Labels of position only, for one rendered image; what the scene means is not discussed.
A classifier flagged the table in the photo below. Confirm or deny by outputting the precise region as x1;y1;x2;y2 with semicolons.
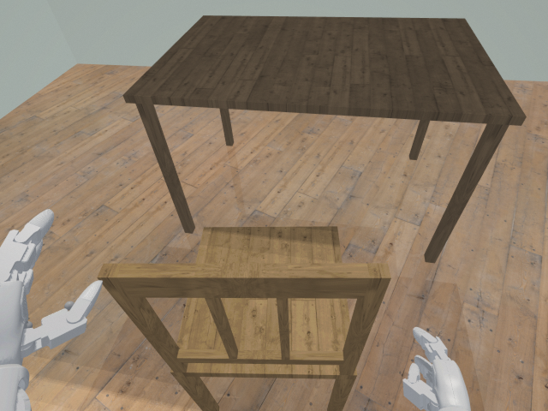
123;15;526;263

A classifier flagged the robot left hand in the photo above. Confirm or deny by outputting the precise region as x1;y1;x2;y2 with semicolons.
0;209;103;366

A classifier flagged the chair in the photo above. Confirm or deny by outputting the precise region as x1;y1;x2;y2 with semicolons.
97;226;391;411

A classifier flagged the robot right hand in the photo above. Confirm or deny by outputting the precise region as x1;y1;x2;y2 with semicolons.
402;327;471;411

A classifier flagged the left robot forearm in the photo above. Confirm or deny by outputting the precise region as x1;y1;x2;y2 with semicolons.
0;364;32;411

